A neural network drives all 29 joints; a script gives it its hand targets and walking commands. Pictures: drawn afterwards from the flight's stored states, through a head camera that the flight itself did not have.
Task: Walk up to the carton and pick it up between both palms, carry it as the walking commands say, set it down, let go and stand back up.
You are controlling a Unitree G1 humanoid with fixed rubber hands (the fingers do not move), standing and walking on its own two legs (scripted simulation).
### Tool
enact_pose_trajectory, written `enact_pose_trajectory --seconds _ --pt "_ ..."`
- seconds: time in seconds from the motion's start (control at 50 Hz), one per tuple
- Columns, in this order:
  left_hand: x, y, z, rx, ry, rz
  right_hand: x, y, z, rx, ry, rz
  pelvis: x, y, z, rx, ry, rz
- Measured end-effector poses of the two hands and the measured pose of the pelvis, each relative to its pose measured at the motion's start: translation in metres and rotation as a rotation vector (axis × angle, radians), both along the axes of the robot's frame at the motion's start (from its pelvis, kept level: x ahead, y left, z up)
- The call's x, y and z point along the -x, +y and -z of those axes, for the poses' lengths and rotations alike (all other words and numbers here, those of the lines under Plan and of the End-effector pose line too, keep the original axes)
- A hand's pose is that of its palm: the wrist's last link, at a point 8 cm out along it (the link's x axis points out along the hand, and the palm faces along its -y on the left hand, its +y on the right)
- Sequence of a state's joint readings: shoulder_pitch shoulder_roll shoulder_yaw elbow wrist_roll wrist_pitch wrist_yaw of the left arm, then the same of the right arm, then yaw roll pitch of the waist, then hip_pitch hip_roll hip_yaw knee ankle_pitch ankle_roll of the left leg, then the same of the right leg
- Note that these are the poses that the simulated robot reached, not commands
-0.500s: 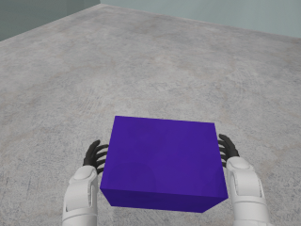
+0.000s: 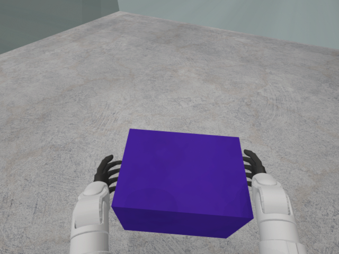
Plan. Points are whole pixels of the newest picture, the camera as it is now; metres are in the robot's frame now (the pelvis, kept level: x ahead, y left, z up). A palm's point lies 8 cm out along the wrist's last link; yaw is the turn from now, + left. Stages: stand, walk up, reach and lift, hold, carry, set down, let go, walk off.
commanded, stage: hold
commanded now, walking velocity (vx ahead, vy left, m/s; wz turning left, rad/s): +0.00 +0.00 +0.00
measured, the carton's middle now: (179, 185) +0.30 -0.01 -0.03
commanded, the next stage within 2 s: carry in 0.38 s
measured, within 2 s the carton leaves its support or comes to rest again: neither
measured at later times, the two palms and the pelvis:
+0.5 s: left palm (96, 181) +0.27 +0.19 +0.05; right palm (251, 171) +0.29 -0.18 +0.04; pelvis +0.01 +0.01 -0.01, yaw +6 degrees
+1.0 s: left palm (53, 143) +0.37 +0.32 +0.09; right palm (187, 114) +0.48 -0.04 +0.07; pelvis +0.19 +0.08 -0.01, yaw +19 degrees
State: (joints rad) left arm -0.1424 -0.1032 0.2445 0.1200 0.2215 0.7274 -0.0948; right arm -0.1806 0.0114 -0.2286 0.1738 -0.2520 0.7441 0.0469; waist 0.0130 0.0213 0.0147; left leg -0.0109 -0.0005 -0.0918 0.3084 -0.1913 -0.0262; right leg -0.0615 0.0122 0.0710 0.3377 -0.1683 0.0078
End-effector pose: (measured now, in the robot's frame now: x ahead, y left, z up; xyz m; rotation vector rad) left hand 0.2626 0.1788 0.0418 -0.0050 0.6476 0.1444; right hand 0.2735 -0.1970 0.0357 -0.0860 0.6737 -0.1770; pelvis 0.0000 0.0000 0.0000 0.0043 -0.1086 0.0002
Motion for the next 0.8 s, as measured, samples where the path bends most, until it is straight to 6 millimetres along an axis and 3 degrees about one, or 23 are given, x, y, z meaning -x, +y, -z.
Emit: enact_pose_trajectory --seconds 0.38,0.48,0.54,0.64,0.8 --pt "-0.001 0.004 0.002 0.008 0.005 -0.009 -0.003 0.004 0.002 -0.003 0.006 0.000 -0.008 0.005 -0.001 0.004 0.009 -0.001" --pt "-0.007 0.009 -0.005 0.025 -0.040 -0.031 -0.013 0.009 -0.004 0.012 -0.034 -0.025 -0.009 0.011 0.009 0.035 0.064 -0.081" --pt "-0.010 0.025 -0.013 0.031 -0.059 -0.052 -0.026 0.026 -0.019 0.024 -0.045 -0.053 -0.017 0.021 0.013 0.044 0.094 -0.122" --pt "-0.016 0.067 -0.028 0.025 -0.060 -0.094 -0.055 0.071 -0.047 0.029 -0.044 -0.096 -0.040 0.042 0.016 0.023 0.136 -0.127" --pt "-0.029 0.118 -0.053 0.067 0.013 -0.228 -0.098 0.126 -0.058 0.019 0.043 -0.179 -0.088 0.064 -0.002 0.082 0.177 -0.215"
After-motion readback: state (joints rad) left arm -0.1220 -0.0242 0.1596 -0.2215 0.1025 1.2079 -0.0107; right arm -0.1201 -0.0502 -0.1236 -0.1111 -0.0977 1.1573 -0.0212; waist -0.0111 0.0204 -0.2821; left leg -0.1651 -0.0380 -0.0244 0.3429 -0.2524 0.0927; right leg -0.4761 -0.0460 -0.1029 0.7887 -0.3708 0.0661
